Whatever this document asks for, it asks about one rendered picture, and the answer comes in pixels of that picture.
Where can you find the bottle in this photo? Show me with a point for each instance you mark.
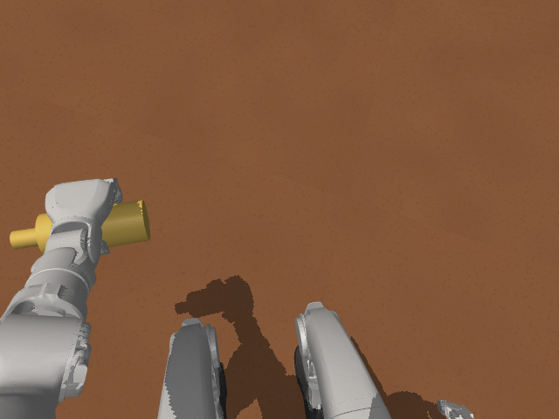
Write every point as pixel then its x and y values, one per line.
pixel 127 223

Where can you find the left robot arm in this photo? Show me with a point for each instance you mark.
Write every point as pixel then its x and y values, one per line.
pixel 44 350

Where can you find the right robot foot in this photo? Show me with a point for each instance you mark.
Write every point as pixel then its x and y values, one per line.
pixel 302 381

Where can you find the left robot hand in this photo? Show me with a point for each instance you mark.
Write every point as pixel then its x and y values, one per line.
pixel 93 199

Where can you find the right robot hand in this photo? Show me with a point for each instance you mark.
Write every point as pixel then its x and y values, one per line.
pixel 453 411

